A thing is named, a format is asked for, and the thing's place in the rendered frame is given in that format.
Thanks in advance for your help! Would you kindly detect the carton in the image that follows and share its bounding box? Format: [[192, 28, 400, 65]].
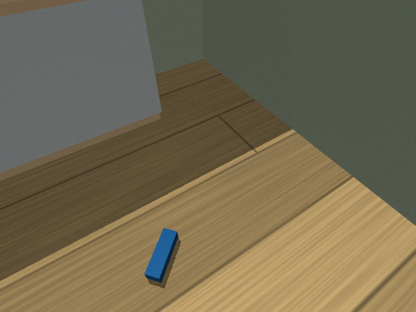
[[144, 228, 178, 283]]

